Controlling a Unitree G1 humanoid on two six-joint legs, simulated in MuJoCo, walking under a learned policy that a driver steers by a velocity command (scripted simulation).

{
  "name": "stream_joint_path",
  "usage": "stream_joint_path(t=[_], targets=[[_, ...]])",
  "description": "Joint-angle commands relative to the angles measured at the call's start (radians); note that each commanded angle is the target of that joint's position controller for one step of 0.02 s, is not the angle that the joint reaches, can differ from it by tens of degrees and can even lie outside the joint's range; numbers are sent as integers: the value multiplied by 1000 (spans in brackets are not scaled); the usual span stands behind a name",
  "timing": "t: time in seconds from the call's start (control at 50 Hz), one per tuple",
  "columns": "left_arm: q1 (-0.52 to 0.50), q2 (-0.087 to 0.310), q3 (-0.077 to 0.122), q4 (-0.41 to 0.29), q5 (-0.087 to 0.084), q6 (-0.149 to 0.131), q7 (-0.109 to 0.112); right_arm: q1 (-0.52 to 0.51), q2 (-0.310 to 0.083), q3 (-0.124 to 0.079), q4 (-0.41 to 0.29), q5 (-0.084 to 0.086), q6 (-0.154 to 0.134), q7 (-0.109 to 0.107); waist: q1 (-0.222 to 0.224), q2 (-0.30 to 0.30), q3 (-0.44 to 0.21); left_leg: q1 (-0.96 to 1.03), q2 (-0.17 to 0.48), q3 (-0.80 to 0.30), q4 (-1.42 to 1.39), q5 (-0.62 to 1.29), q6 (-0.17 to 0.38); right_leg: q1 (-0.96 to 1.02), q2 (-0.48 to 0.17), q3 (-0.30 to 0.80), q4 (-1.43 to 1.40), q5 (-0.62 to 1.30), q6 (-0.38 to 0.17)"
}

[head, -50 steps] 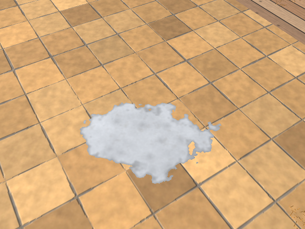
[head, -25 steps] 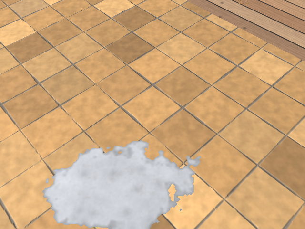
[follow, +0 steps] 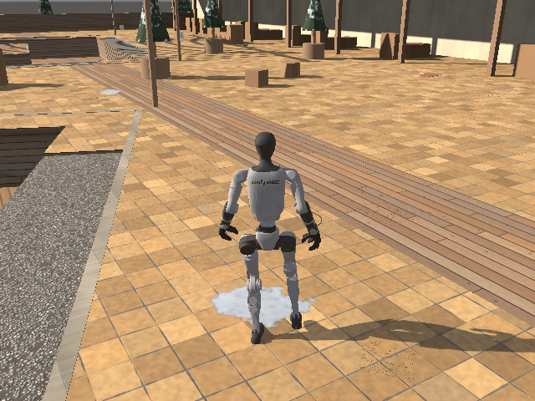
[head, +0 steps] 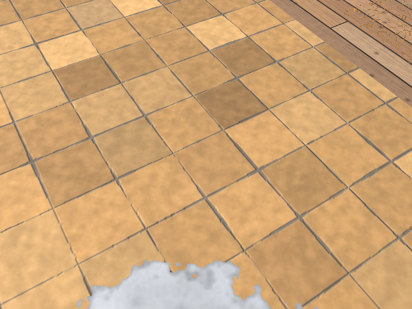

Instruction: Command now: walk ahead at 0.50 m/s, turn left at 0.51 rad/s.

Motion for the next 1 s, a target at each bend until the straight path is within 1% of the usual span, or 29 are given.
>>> stream_joint_path(t=[0.02,0.08,0.16,0.2,0.22,0.24,0.26,0.28,0.3,0.32,0.34,0.36,0.4,0.46,0.52,0.58,0.66,0.72,0.74,0.76,0.78,0.8,0.82,0.84,0.86,0.88,0.92,0.96,1.0], targets=[[-39,60,15,-66,4,-4,7,-27,-181,-52,-64,9,-12,-21,12,84,-36,-32,216,-198,-147,216,160,21,18,-20,-179,180,37],[-145,45,9,-84,-8,-14,-2,20,-185,-55,-42,16,1,-32,-31,100,-35,-55,191,-196,-124,143,120,108,66,-26,-360,343,42],[-194,82,25,-98,-23,-30,-15,63,-175,-55,-21,23,16,-38,-35,119,-40,58,230,-310,-38,81,97,140,84,18,-474,300,14],[-153,105,39,-89,-26,-37,-16,48,-174,-59,-23,19,22,-39,-4,149,-45,96,247,-360,22,108,80,196,82,19,-498,218,-18],[-83,118,49,-70,-25,-41,-12,32,-158,-55,-28,17,25,-37,38,151,-70,84,224,-354,79,138,61,298,80,1,-541,221,-45],[21,150,64,-55,-12,-46,-5,27,-116,-39,-39,11,22,-32,90,124,-161,35,175,-309,233,144,31,492,11,44,-536,210,-92],[170,205,78,-44,-5,-42,4,54,-54,-17,-58,-11,18,-31,133,-18,-307,-101,93,-203,516,-100,-9,752,-170,233,-522,157,-150],[218,259,93,-2,-3,-26,-5,181,-35,-8,-89,27,9,-29,64,-353,-366,-451,6,-104,790,-460,-58,970,-357,698,-621,-98,-304],[175,153,73,-27,-22,-22,-8,152,-144,-28,-54,35,11,-33,91,-189,-261,-543,94,-125,894,-396,-74,891,-338,689,-661,-277,-274],[140,104,59,-31,-22,-17,-3,41,-184,-42,-67,26,16,-32,116,-98,-144,-557,122,-97,909,-298,-83,776,-290,512,-670,-219,-231],[99,93,52,-32,-12,-13,-3,-4,-167,-42,-75,16,20,-32,101,-33,-86,-524,152,-73,891,-231,-92,670,-246,393,-689,-77,-213],[76,76,47,-21,-9,-11,-2,-35,-152,-45,-88,9,19,-28,87,-34,-41,-514,177,-70,850,-188,-97,602,-213,310,-709,28,-212],[62,62,43,-6,-6,-16,0,-24,-111,-41,-94,22,27,-17,61,-85,-26,-458,207,-44,808,-150,-100,528,-171,184,-756,122,-204],[68,90,54,24,-14,-23,-1,-68,-72,-32,-120,16,37,-12,57,-65,-6,-495,225,-23,727,-101,-117,510,-182,82,-802,227,-234],[65,118,63,47,-13,-18,1,-115,-61,-25,-134,14,32,-1,66,-42,-6,-505,231,-8,585,33,-123,540,-177,-23,-811,330,-232],[82,139,66,70,-19,-8,6,-207,-45,-17,-153,14,19,18,99,-30,14,-453,216,43,414,170,-107,550,-159,-124,-810,367,-206],[129,172,76,107,-38,10,7,-298,-51,-18,-197,19,19,40,114,-31,40,-429,193,93,291,136,-65,644,-194,-186,-777,444,-178],[133,213,89,115,-52,29,15,-234,-98,-44,-202,8,28,42,47,-67,-28,-262,107,163,259,-13,-2,691,-202,-237,-589,872,-151],[127,216,87,117,-56,35,17,-112,-131,-65,-174,8,31,37,-31,-53,-95,-88,68,176,210,7,31,655,-184,-260,-428,948,-134],[146,182,70,123,-47,33,19,51,-175,-92,-127,10,37,20,-111,-13,-176,198,70,124,169,67,68,492,-154,-271,-215,833,-107],[238,53,22,86,0,19,3,124,-283,-108,-108,8,36,1,-57,245,-295,605,356,-319,173,62,199,69,-33,-265,169,37,-52],[246,68,12,99,-20,-6,-10,147,-254,-92,-128,11,24,4,-71,234,-488,682,518,-728,-4,-108,314,-71,75,-59,382,-350,-43],[117,161,42,79,-70,-16,-17,111,-193,-71,-117,-1,12,12,-107,116,-354,575,486,-578,-41,-114,246,-149,21,2,421,-278,-57],[54,147,37,53,-80,-21,-16,52,-175,-63,-108,-4,3,12,-77,104,-215,411,448,-418,-55,-48,204,-158,-19,-14,362,-193,-68],[43,132,35,64,-61,-17,-9,-11,-140,-51,-99,-5,-5,12,-34,64,-138,272,404,-303,-74,31,169,-118,-60,-17,288,-119,-64],[70,132,40,78,-49,-5,-7,-56,-106,-41,-98,-12,-13,12,4,89,-100,173,367,-217,-105,101,149,-54,-85,-7,238,-63,-57],[138,100,39,112,-49,25,-6,-86,-91,-40,-86,-18,-33,12,43,106,-88,78,346,-126,-174,143,143,32,-91,0,211,6,-39],[129,77,38,116,-49,45,0,-87,-98,-43,-60,-24,-52,10,51,87,-48,44,339,-36,-214,202,135,4,-82,18,164,70,-21],[79,65,38,103,-46,48,3,-69,-98,-45,-34,-31,-57,0,37,78,-14,67,328,34,-230,240,118,-63,-68,43,76,166,-9]])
